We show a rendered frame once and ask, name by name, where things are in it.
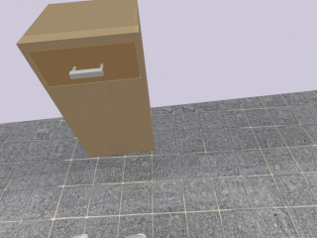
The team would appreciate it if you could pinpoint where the cabinet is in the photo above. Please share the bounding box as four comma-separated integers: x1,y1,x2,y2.
16,0,155,158

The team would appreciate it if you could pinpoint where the handle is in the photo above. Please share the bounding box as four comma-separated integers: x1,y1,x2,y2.
69,63,104,79

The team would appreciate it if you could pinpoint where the drawer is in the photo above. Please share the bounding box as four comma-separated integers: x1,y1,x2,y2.
28,41,140,87

